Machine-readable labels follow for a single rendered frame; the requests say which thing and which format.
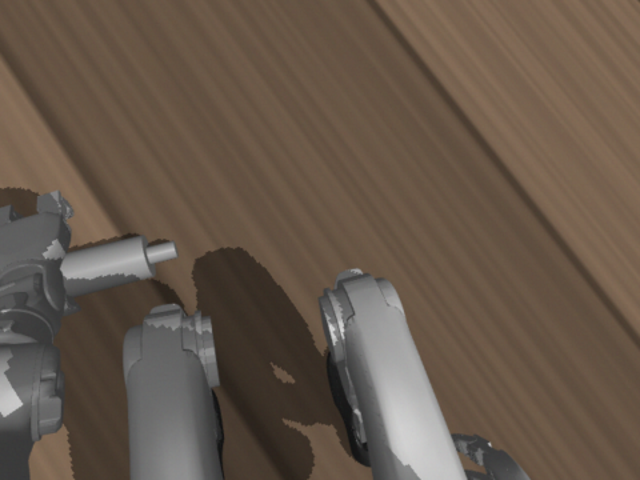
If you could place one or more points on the left robot arm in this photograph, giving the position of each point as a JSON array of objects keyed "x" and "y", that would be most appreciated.
[{"x": 32, "y": 386}]

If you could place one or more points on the right robot foot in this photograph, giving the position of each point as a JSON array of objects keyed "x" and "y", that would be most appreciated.
[{"x": 359, "y": 450}]

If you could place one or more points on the right robot hand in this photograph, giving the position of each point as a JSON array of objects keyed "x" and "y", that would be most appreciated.
[{"x": 499, "y": 465}]

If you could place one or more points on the bottle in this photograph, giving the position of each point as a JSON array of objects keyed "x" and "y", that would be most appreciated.
[{"x": 113, "y": 264}]

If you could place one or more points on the left robot hand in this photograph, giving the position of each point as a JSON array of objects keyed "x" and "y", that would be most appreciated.
[{"x": 45, "y": 236}]

